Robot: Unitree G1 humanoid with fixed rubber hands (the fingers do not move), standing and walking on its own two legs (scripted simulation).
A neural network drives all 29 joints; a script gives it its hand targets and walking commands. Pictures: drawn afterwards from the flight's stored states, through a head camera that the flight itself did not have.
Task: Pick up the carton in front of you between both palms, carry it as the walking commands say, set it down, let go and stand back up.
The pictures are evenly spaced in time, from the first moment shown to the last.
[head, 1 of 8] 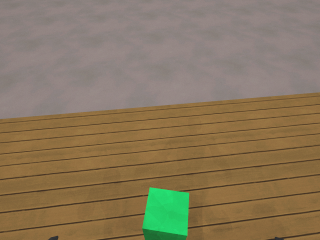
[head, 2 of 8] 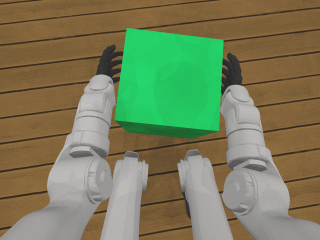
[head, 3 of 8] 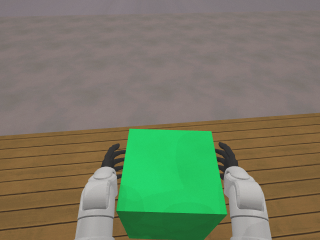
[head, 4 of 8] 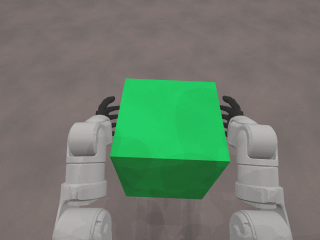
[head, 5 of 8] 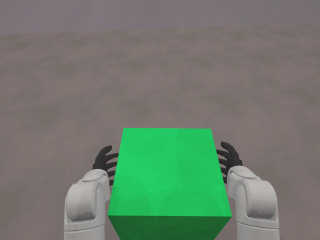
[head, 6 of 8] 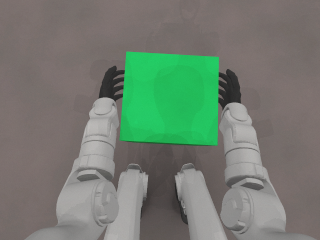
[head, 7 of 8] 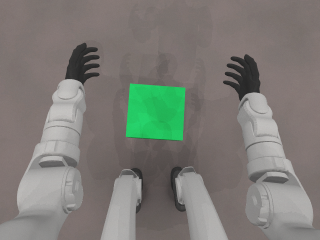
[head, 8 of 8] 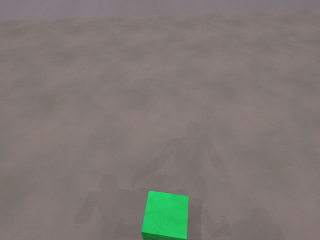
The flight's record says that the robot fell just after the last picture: no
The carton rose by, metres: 0.71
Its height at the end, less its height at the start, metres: -0.08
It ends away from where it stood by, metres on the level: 2.29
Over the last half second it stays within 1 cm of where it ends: yes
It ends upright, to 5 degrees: yes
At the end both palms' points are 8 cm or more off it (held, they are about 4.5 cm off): yes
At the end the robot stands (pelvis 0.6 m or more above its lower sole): yes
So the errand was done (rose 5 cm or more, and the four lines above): yes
